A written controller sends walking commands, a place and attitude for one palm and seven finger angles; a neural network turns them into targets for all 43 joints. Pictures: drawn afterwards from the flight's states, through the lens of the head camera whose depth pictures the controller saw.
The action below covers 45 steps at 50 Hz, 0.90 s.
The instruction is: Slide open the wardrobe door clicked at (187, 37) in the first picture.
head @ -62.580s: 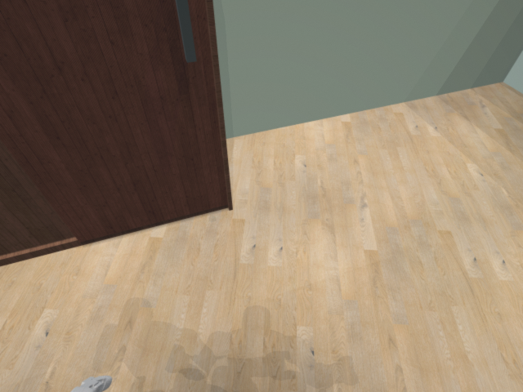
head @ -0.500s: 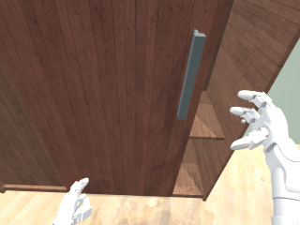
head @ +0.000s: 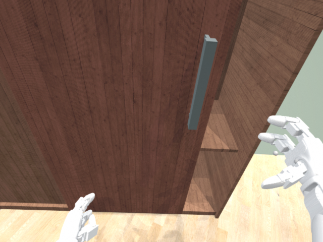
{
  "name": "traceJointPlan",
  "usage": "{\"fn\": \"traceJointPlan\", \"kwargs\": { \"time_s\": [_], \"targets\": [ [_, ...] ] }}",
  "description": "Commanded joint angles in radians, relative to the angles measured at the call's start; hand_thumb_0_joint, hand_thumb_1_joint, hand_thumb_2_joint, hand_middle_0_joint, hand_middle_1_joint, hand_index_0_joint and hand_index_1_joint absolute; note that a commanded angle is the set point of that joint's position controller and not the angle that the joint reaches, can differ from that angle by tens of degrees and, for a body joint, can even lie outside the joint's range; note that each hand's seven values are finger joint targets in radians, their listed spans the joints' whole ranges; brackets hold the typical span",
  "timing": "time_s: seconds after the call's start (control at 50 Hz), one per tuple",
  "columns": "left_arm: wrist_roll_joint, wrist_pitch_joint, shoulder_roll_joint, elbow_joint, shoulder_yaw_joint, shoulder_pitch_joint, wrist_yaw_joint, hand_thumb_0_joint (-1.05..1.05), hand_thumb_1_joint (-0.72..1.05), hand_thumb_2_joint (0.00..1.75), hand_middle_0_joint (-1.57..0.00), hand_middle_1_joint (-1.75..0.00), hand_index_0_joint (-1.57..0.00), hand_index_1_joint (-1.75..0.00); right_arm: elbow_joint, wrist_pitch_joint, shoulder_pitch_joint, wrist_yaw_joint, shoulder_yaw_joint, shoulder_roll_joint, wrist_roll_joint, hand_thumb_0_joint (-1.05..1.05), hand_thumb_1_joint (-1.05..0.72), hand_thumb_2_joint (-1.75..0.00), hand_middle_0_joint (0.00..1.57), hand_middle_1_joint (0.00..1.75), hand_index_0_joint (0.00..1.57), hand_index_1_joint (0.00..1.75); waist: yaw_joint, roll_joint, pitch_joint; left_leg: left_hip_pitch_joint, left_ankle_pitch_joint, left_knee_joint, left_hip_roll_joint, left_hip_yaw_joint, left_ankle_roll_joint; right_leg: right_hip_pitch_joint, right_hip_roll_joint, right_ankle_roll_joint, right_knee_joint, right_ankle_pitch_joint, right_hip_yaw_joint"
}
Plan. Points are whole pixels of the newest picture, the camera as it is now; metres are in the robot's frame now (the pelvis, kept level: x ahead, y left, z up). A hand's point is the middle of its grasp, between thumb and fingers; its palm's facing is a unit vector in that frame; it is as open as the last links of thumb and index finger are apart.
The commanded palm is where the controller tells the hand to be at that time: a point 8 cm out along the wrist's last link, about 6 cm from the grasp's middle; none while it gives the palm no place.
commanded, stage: draw the hand back to the body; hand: right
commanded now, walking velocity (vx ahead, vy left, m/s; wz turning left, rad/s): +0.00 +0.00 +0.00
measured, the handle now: (198, 86) +0.51 -0.11 +0.19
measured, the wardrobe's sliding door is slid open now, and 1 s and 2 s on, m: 0.22 0.22 0.22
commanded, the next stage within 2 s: step back with the hand held close in 1.06 s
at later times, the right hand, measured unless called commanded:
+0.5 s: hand (295, 169) +0.22 -0.26 +0.17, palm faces +0.43 +0.85 -0.30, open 10.6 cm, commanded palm +0.17 -0.29 +0.18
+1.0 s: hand (307, 180) +0.20 -0.27 +0.17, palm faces +0.47 +0.82 -0.32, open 7.5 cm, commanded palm +0.15 -0.31 +0.18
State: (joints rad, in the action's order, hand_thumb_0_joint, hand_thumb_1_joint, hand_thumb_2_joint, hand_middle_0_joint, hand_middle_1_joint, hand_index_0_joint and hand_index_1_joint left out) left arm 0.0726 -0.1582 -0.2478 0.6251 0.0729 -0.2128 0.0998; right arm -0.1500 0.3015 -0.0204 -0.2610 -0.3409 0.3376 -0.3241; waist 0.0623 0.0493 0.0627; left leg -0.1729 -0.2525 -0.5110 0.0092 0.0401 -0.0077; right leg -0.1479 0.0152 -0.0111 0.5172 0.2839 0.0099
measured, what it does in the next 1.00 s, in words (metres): stands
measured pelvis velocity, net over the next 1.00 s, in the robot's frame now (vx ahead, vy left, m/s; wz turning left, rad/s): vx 0.01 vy -0.01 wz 0.02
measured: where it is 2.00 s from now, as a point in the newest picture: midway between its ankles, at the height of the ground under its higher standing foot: outside the picture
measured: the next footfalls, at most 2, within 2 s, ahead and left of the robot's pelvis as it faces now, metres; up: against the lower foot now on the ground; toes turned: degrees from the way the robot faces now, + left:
none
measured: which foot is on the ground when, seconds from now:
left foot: down 0.00-1.00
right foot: down 0.00-1.00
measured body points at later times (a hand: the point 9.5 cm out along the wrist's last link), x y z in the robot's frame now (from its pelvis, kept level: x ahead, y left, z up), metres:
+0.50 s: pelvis +0.01 -0.01 +0.01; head -0.03 +0.01 +0.46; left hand +0.19 +0.22 -0.07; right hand +0.19 -0.30 +0.19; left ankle +0.02 +0.11 -0.74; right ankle +0.00 -0.13 -0.74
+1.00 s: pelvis +0.01 -0.01 +0.01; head -0.03 +0.01 +0.46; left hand +0.20 +0.20 -0.07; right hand +0.17 -0.31 +0.18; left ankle +0.02 +0.11 -0.74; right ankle +0.00 -0.13 -0.74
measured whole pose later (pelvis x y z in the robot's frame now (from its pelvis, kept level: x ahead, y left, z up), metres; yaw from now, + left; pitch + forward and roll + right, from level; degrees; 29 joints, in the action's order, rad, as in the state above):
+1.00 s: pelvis +0.01 -0.01 +0.01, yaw +1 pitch -6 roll +0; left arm -0.01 -0.14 -0.21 0.67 0.02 -0.19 0.08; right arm -0.34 -0.07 -0.41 0.09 -0.33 0.31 -0.08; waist 0.08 0.05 -0.01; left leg -0.07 -0.20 -0.38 0.01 0.02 0.00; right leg -0.05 0.01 0.00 0.40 0.24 -0.01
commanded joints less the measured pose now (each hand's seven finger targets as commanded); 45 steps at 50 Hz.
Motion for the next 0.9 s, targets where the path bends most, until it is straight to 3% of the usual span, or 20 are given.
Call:
{"fn": "traceJointPlan", "kwargs": {
  "time_s": [0.0, 0.02, 0.06, 0.08, 0.2, 0.26, 0.38, 0.42, 0.52, 0.58, 0.62, 0.66, 0.68, 0.72, 0.8, 0.82, 0.88],
  "targets": [
    [-0.059, -0.098, -0.088, -0.150, -0.057, 0.200, 0.000, 0.00, 0.90, 0.90, -0.20, -0.30, -0.20, -0.30, -0.290, -0.246, 0.232, 0.225, -0.062, 0.206, 0.139, 0.00, 0.30, -0.32, 0.24, 1.00, 0.24, 1.00, -0.002, -0.032, -0.060, -0.062, 0.021, 0.181, -0.005, -0.021, 0.001, -0.064, -0.020, 0.028, -0.101, -0.069, -0.007],
    [-0.062, -0.091, -0.087, -0.140, -0.057, 0.194, -0.003, 0.00, 0.90, 0.90, -0.20, -0.30, -0.20, -0.30, -0.260, -0.276, 0.139, 0.259, -0.024, 0.157, 0.159, 0.00, 0.26, -0.34, 0.24, 0.98, 0.24, 0.98, -0.004, -0.051, -0.074, -0.054, 0.013, 0.181, -0.004, -0.018, 0.000, -0.055, -0.014, 0.032, -0.112, -0.058, -0.011],
    [-0.061, -0.076, -0.085, -0.135, -0.065, 0.181, -0.010, 0.00, 0.90, 0.90, -0.20, -0.30, -0.20, -0.30, -0.276, -0.329, 0.060, 0.298, -0.023, 0.149, 0.181, 0.00, 0.19, -0.37, 0.24, 0.94, 0.24, 0.94, 0.001, -0.014, -0.012, 0.002, 0.011, 0.173, 0.001, -0.026, -0.002, -0.030, -0.010, 0.032, -0.132, -0.051, -0.021],
    [-0.063, -0.073, -0.083, -0.135, -0.065, 0.178, -0.011, 0.00, 0.90, 0.90, -0.20, -0.30, -0.20, -0.30, -0.290, -0.349, 0.061, 0.311, -0.010, 0.144, 0.192, 0.00, 0.15, -0.39, 0.24, 0.92, 0.24, 0.92, -0.001, 0.012, 0.002, 0.020, 0.023, 0.168, 0.001, -0.026, -0.003, -0.021, -0.011, 0.032, -0.140, -0.056, -0.024],
    [-0.073, -0.066, -0.082, -0.114, -0.078, 0.188, 0.000, 0.00, 0.90, 0.90, -0.20, -0.30, -0.20, -0.30, -0.322, -0.423, 0.048, 0.363, -0.049, 0.192, 0.228, 0.00, -0.07, -0.50, 0.23, 0.79, 0.23, 0.79, 0.002, 0.004, 0.030, 0.060, 0.016, 0.206, -0.001, -0.034, -0.001, 0.023, -0.009, 0.039, -0.164, -0.067, -0.033],
    [-0.078, -0.065, -0.076, -0.110, -0.077, 0.188, 0.000, 0.00, 0.90, 0.90, -0.20, -0.30, -0.20, -0.30, -0.341, -0.443, 0.014, 0.373, -0.045, 0.177, 0.239, 0.00, -0.17, -0.55, 0.22, 0.73, 0.22, 0.73, 0.007, 0.042, 0.039, 0.093, 0.066, 0.189, -0.003, -0.024, -0.008, 0.034, -0.010, 0.033, -0.179, -0.108, -0.027],
    [-0.080, -0.052, -0.076, -0.112, -0.087, 0.183, -0.008, 0.00, 0.90, 0.90, -0.20, -0.30, -0.20, -0.30, -0.331, -0.448, -0.127, 0.363, -0.069, 0.169, 0.238, 0.00, -0.39, -0.65, 0.22, 0.60, 0.22, 0.60, 0.015, -0.019, -0.007, 0.104, 0.132, 0.186, -0.007, -0.022, -0.004, 0.027, -0.003, 0.033, -0.186, -0.171, -0.031],
    [-0.082, -0.048, -0.076, -0.115, -0.087, 0.175, -0.011, 0.00, 0.90, 0.90, -0.20, -0.30, -0.20, -0.30, -0.335, -0.448, -0.181, 0.359, -0.078, 0.165, 0.237, 0.00, -0.47, -0.69, 0.22, 0.55, 0.22, 0.55, 0.019, 0.004, -0.003, 0.123, 0.166, 0.178, -0.005, -0.020, -0.005, 0.028, -0.001, 0.031, -0.189, -0.202, -0.030],
    [-0.082, -0.037, -0.077, -0.126, -0.093, 0.170, -0.013, 0.00, 0.90, 0.90, -0.20, -0.30, -0.20, -0.30, -0.360, -0.444, -0.244, 0.353, -0.096, 0.170, 0.235, 0.00, -0.65, -0.78, 0.21, 0.45, 0.21, 0.45, 0.019, -0.017, -0.019, 0.118, 0.179, 0.182, -0.005, -0.022, -0.002, 0.025, 0.001, 0.032, -0.185, -0.219, -0.034],
    [-0.083, -0.032, -0.076, -0.130, -0.095, 0.168, -0.013, 0.00, 0.90, 0.90, -0.20, -0.30, -0.20, -0.30, -0.390, -0.442, -0.262, 0.356, -0.106, 0.177, 0.238, 0.00, -0.75, -0.83, 0.21, 0.38, 0.21, 0.38, 0.020, 0.000, -0.013, 0.118, 0.170, 0.183, -0.006, -0.022, -0.003, 0.026, 0.000, 0.030, -0.184, -0.214, -0.032],
    [-0.083, -0.038, -0.073, -0.132, -0.094, 0.169, -0.011, 0.00, 0.90, 0.90, -0.20, -0.30, -0.20, -0.30, -0.419, -0.445, -0.267, 0.359, -0.107, 0.180, 0.242, 0.00, -0.83, -0.87, 0.20, 0.34, 0.20, 0.34, 0.018, 0.046, -0.019, 0.113, 0.162, 0.187, -0.004, -0.024, -0.004, 0.034, -0.001, 0.029, -0.184, -0.208, -0.035],
    [-0.084, -0.041, -0.074, -0.133, -0.095, 0.165, -0.012, 0.00, 0.90, 0.90, -0.20, -0.30, -0.20, -0.30, -0.432, -0.445, -0.291, 0.363, -0.114, 0.181, 0.244, 0.00, -0.90, -0.90, 0.20, 0.30, 0.20, 0.30, 0.021, 0.039, -0.018, 0.118, 0.168, 0.180, -0.008, -0.019, -0.006, 0.032, -0.001, 0.026, -0.185, -0.217, -0.028],
    [-0.084, -0.043, -0.074, -0.132, -0.095, 0.166, -0.010, 0.00, 0.90, 0.90, -0.20, -0.30, -0.20, -0.30, -0.450, -0.444, -0.271, 0.364, -0.103, 0.177, 0.247, 0.00, -0.90, -0.90, 0.20, 0.30, 0.20, 0.30, 0.017, 0.051, -0.007, 0.118, 0.173, 0.179, -0.007, -0.020, -0.006, 0.039, -0.003, 0.026, -0.183, -0.219, -0.031],
    [-0.085, -0.045, -0.076, -0.126, -0.092, 0.163, -0.006, 0.00, 0.90, 0.90, -0.20, -0.30, -0.20, -0.30, -0.421, -0.438, -0.263, 0.366, -0.092, 0.165, 0.246, 0.00, -0.90, -0.90, 0.20, 0.30, 0.20, 0.30, 0.008, 0.002, -0.049, 0.095, 0.146, 0.190, -0.009, -0.015, -0.003, 0.030, 0.000, 0.029, -0.188, -0.194, -0.027],
    [-0.085, -0.047, -0.079, -0.122, -0.095, 0.160, -0.003, 0.00, 0.90, 0.90, -0.20, -0.30, -0.20, -0.30, -0.413, -0.437, -0.257, 0.369, -0.100, 0.174, 0.249, 0.00, -0.90, -0.90, 0.20, 0.30, 0.20, 0.30, 0.013, 0.017, -0.036, 0.097, 0.136, 0.195, -0.010, -0.016, -0.004, 0.040, -0.001, 0.029, -0.192, -0.185, -0.027],
    [-0.085, -0.047, -0.075, -0.123, -0.093, 0.163, -0.003, 0.00, 0.90, 0.90, -0.20, -0.30, -0.20, -0.30, -0.424, -0.438, -0.252, 0.370, -0.088, 0.162, 0.249, 0.00, -0.90, -0.90, 0.20, 0.30, 0.20, 0.30, 0.011, 0.045, -0.030, 0.104, 0.138, 0.187, -0.007, -0.018, -0.005, 0.041, -0.002, 0.027, -0.192, -0.189, -0.027],
    [-0.086, -0.042, -0.074, -0.123, -0.092, 0.163, -0.005, 0.00, 0.90, 0.90, -0.20, -0.30, -0.20, -0.30, -0.410, -0.432, -0.268, 0.370, -0.091, 0.160, 0.248, 0.00, -0.90, -0.90, 0.20, 0.30, 0.20, 0.30, 0.015, 0.013, -0.036, 0.109, 0.158, 0.182, -0.009, -0.014, -0.006, 0.035, -0.001, 0.026, -0.193, -0.207, -0.025]
  ]
}}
